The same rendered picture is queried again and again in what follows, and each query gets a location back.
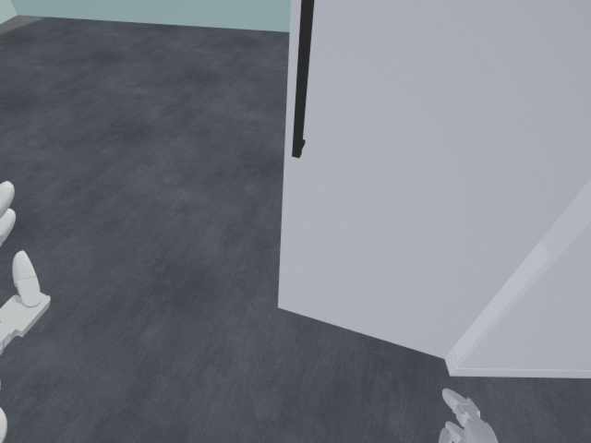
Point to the handle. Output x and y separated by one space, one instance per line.
306 19

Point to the robot left hand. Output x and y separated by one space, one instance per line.
19 313

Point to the robot right hand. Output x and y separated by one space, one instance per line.
468 415

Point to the fridge door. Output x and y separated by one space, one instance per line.
443 139

